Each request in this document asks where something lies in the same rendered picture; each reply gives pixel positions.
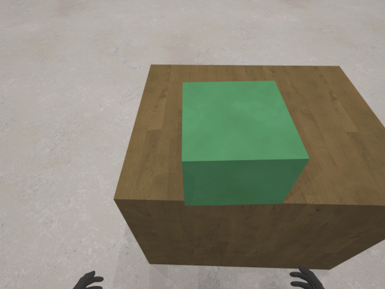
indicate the pedestal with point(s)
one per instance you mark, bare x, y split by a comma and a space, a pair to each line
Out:
334, 211

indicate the carton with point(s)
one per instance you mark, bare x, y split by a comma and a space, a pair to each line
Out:
239, 144

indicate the robot right hand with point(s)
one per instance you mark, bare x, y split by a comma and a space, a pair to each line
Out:
307, 275

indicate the robot left hand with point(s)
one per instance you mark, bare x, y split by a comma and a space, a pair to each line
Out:
88, 279

